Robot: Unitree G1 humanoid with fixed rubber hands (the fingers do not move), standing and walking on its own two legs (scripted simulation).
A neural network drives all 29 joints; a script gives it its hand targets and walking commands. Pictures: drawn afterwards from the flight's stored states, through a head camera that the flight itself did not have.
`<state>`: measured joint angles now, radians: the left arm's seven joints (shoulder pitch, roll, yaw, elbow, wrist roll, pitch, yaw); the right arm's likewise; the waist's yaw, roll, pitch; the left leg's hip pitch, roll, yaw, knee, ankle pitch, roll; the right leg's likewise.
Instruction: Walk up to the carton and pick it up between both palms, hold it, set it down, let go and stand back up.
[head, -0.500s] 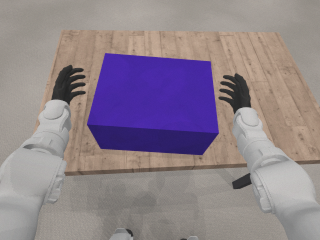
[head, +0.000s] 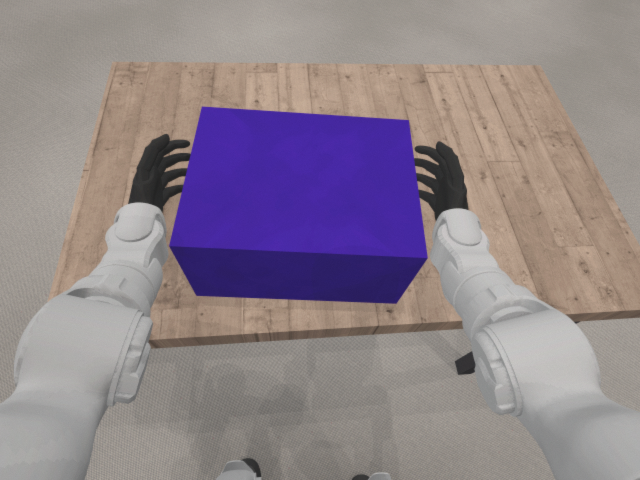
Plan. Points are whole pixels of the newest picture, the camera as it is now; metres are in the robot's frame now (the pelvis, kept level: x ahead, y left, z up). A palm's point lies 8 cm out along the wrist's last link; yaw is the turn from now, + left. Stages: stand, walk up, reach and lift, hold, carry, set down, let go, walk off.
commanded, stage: reach and lift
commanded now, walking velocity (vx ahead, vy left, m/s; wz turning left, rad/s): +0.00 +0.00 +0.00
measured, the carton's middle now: (302, 208) +0.47 +0.02 +0.00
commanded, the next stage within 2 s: none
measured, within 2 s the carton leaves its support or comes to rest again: leaves its support in 1.98 s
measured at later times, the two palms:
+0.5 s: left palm (156, 199) +0.45 +0.20 +0.04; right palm (449, 204) +0.45 -0.17 +0.04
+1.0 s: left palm (156, 202) +0.45 +0.20 +0.03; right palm (447, 210) +0.45 -0.17 +0.04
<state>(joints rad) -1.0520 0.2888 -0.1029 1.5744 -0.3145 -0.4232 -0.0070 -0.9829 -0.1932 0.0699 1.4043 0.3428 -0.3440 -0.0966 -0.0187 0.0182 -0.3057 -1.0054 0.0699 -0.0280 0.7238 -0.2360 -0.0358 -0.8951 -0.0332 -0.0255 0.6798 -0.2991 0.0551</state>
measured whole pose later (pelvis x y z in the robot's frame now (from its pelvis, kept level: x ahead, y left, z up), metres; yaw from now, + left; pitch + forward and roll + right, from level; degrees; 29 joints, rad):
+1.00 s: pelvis +0.03 +0.00 +0.03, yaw +0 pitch +23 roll -1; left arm -0.93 0.23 0.33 1.56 0.06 -0.59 -0.04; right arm -0.80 -0.08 -0.47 1.27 -0.24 -0.52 -0.07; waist -0.01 0.00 -0.15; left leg -0.69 0.06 0.01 0.47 -0.18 -0.03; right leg -0.57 -0.04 -0.01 0.40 -0.22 0.06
